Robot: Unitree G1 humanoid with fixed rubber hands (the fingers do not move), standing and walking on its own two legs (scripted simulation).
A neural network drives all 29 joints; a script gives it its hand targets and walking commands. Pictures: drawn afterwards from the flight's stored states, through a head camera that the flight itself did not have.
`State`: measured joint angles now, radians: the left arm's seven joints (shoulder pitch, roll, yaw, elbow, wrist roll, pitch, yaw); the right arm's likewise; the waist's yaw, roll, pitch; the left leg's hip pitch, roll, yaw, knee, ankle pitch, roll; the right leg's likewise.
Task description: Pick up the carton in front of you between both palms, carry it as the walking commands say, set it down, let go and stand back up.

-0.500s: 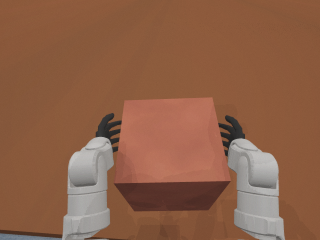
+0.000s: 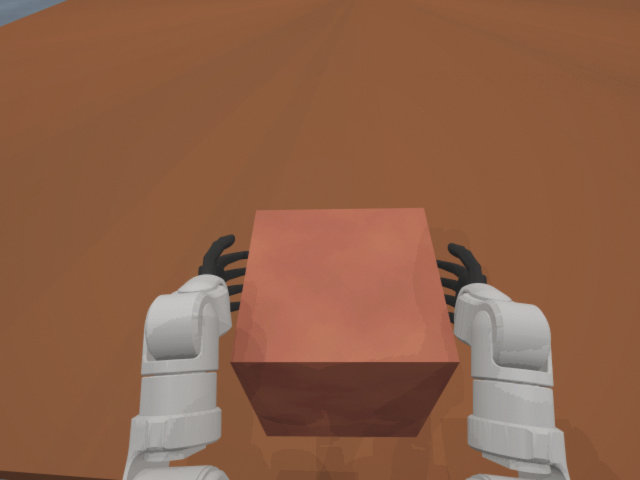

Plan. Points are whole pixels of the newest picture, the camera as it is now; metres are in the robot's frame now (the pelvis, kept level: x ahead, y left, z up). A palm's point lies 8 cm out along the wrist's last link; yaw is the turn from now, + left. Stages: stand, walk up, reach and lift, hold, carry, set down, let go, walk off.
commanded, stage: carry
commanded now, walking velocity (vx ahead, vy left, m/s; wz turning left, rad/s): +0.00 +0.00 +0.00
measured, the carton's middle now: (340, 329) +0.33 +0.00 +0.05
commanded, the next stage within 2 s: none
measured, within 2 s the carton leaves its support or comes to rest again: neither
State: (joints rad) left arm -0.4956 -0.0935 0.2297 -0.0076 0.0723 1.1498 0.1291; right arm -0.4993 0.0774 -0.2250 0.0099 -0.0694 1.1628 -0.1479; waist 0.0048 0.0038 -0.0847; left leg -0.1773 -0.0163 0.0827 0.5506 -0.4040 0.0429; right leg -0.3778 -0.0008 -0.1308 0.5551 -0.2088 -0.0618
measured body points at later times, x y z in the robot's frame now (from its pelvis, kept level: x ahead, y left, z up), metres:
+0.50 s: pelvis +0.01 +0.00 +0.00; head -0.02 -0.01 +0.45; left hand +0.35 +0.15 +0.15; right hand +0.34 -0.16 +0.14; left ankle -0.07 +0.08 -0.73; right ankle +0.04 -0.09 -0.71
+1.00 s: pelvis +0.21 -0.01 +0.00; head +0.23 -0.03 +0.45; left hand +0.57 +0.13 +0.15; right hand +0.57 -0.18 +0.14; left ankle +0.33 +0.10 -0.56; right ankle +0.07 -0.10 -0.73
